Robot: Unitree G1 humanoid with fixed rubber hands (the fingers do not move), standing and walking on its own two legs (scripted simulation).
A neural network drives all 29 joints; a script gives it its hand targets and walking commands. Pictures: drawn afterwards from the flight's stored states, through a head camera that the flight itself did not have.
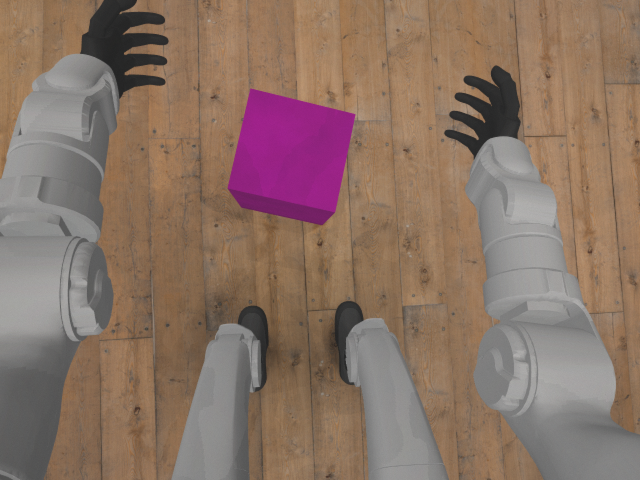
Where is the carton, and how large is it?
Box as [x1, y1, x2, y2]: [228, 88, 354, 224]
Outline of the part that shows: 250,88 228,184 228,189 241,207 322,224 335,210 354,114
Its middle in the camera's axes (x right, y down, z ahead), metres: -0.06 -0.17 +0.87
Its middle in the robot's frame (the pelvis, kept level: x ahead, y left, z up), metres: +0.56 +0.00 -0.54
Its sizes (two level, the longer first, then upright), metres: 0.210 0.200 0.250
